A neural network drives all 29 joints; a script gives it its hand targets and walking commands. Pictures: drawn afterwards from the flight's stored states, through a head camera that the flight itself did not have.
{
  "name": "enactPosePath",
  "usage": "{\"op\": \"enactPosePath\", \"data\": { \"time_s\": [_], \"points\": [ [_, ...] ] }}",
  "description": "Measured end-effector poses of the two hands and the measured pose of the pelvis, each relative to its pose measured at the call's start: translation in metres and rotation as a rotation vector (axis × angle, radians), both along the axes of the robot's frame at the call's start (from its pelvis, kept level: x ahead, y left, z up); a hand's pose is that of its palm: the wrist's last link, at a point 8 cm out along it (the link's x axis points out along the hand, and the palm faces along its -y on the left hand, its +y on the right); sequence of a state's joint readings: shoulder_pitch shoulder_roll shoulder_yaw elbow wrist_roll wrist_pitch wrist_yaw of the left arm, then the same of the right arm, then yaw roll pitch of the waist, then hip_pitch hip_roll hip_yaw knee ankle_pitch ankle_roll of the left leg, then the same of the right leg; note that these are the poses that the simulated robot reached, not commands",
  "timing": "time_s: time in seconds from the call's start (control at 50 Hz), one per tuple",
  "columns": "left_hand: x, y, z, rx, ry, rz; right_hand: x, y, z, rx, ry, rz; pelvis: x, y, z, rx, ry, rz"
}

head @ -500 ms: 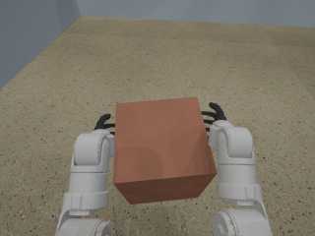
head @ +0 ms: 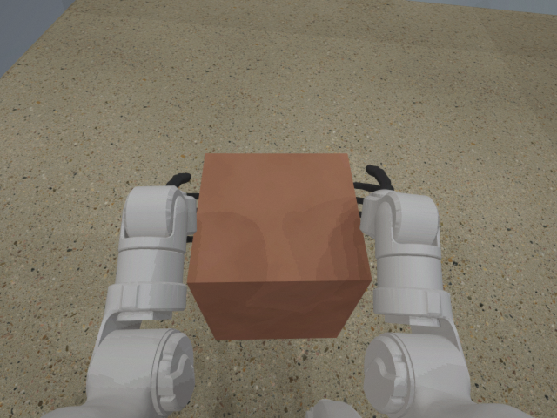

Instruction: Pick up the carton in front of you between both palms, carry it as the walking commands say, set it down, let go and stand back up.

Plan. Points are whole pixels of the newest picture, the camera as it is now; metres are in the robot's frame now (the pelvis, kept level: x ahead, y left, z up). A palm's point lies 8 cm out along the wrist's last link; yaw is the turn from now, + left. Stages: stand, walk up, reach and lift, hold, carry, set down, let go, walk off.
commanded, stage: carry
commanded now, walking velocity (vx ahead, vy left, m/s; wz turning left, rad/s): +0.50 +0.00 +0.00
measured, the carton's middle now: (276, 253) +0.36 -0.01 -0.02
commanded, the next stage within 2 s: none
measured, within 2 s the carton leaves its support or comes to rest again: neither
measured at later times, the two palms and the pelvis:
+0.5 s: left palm (195, 122) +0.55 +0.13 +0.08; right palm (361, 113) +0.57 -0.16 +0.09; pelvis +0.27 -0.02 +0.00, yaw +2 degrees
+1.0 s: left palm (196, 113) +0.62 +0.14 +0.05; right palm (348, 107) +0.63 -0.15 +0.06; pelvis +0.33 +0.00 -0.01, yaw +0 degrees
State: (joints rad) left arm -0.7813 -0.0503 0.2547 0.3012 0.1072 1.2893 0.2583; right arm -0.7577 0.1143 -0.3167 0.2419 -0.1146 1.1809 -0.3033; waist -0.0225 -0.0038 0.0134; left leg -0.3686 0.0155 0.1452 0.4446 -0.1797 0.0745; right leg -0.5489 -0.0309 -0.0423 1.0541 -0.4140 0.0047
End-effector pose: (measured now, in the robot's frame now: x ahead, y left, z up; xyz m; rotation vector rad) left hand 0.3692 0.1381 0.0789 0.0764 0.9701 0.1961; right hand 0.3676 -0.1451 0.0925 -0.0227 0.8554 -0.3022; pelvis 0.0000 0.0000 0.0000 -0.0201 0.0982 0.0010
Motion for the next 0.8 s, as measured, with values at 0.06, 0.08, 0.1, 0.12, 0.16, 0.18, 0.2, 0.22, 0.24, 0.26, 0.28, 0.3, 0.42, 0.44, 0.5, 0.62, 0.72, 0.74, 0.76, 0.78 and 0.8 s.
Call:
{"op": "enactPosePath", "data": {
  "time_s": [0.06, 0.08, 0.1, 0.12, 0.16, 0.18, 0.2, 0.22, 0.24, 0.26, 0.28, 0.3, 0.42, 0.44, 0.5, 0.62, 0.72, 0.74, 0.76, 0.78, 0.8],
  "points": [
    [0.028, -0.004, -0.003, -0.019, -0.015, 0.001, 0.027, -0.004, 0.001, 0.012, -0.017, -0.034, 0.032, -0.002, 0.006, -0.007, 0.004, -0.003],
    [0.037, -0.006, -0.003, -0.026, -0.030, 0.006, 0.037, -0.005, 0.003, 0.016, -0.033, -0.040, 0.044, -0.003, 0.007, -0.007, 0.005, -0.003],
    [0.047, -0.007, -0.002, -0.033, -0.050, 0.015, 0.047, -0.006, 0.005, 0.021, -0.053, -0.043, 0.056, -0.005, 0.007, -0.006, 0.006, -0.003],
    [0.057, -0.008, 0.000, -0.039, -0.072, 0.025, 0.058, -0.008, 0.008, 0.025, -0.076, -0.042, 0.069, -0.008, 0.007, -0.004, 0.006, -0.003],
    [0.076, -0.012, 0.004, -0.046, -0.120, 0.047, 0.081, -0.011, 0.012, 0.035, -0.124, -0.036, 0.097, -0.014, 0.005, 0.002, 0.006, -0.005],
    [0.086, -0.014, 0.006, -0.047, -0.143, 0.057, 0.092, -0.014, 0.013, 0.040, -0.147, -0.031, 0.112, -0.018, 0.003, 0.005, 0.003, -0.005],
    [0.096, -0.017, 0.008, -0.047, -0.167, 0.067, 0.103, -0.016, 0.013, 0.045, -0.170, -0.025, 0.128, -0.022, 0.000, 0.009, -0.002, -0.002],
    [0.106, -0.020, 0.008, -0.047, -0.190, 0.078, 0.115, -0.019, 0.012, 0.049, -0.193, -0.018, 0.144, -0.026, -0.005, 0.018, -0.008, 0.008],
    [0.116, -0.023, 0.008, -0.040, -0.206, 0.085, 0.126, -0.022, 0.011, 0.056, -0.210, -0.009, 0.158, -0.029, -0.009, 0.012, -0.009, 0.012],
    [0.123, -0.025, 0.008, -0.027, -0.212, 0.087, 0.136, -0.025, 0.008, 0.064, -0.215, -0.002, 0.169, -0.030, -0.008, 0.000, -0.009, 0.015],
    [0.130, -0.028, 0.007, -0.018, -0.206, 0.091, 0.144, -0.028, 0.005, 0.070, -0.207, 0.005, 0.179, -0.031, -0.007, -0.002, -0.008, 0.022],
    [0.134, -0.029, 0.005, -0.013, -0.190, 0.099, 0.150, -0.029, 0.001, 0.074, -0.191, 0.010, 0.188, -0.032, -0.004, 0.003, -0.006, 0.030],
    [0.159, -0.022, -0.002, 0.007, -0.101, 0.087, 0.179, -0.022, -0.006, 0.062, -0.102, 0.027, 0.235, -0.029, 0.009, 0.034, -0.021, 0.034],
    [0.165, -0.020, -0.001, 0.007, -0.105, 0.087, 0.185, -0.019, -0.005, 0.062, -0.106, 0.029, 0.242, -0.027, 0.008, 0.030, -0.027, 0.033],
    [0.185, -0.011, 0.004, 0.002, -0.144, 0.079, 0.204, -0.010, 0.002, 0.056, -0.144, 0.028, 0.266, -0.018, 0.002, 0.007, -0.053, 0.028],
    [0.220, 0.007, 0.010, -0.026, -0.175, 0.106, 0.246, 0.009, 0.018, 0.016, -0.174, 0.070, 0.312, -0.006, -0.003, 0.028, -0.062, 0.009],
    [0.240, 0.013, 0.009, -0.015, -0.160, 0.103, 0.266, 0.014, 0.014, 0.011, -0.160, 0.080, 0.332, -0.002, -0.006, 0.032, -0.050, 0.006],
    [0.243, 0.013, 0.008, -0.011, -0.156, 0.099, 0.267, 0.014, 0.011, 0.011, -0.156, 0.078, 0.335, -0.002, -0.006, 0.032, -0.048, 0.005],
    [0.246, 0.013, 0.007, -0.008, -0.152, 0.093, 0.268, 0.014, 0.009, 0.011, -0.151, 0.075, 0.336, -0.001, -0.007, 0.031, -0.046, 0.005],
    [0.249, 0.012, 0.006, -0.005, -0.147, 0.087, 0.269, 0.013, 0.006, 0.011, -0.146, 0.071, 0.337, -0.001, -0.008, 0.031, -0.045, 0.004],
    [0.251, 0.011, 0.004, -0.002, -0.141, 0.080, 0.269, 0.012, 0.004, 0.012, -0.141, 0.066, 0.338, -0.001, -0.008, 0.030, -0.043, 0.004]
  ]
}}
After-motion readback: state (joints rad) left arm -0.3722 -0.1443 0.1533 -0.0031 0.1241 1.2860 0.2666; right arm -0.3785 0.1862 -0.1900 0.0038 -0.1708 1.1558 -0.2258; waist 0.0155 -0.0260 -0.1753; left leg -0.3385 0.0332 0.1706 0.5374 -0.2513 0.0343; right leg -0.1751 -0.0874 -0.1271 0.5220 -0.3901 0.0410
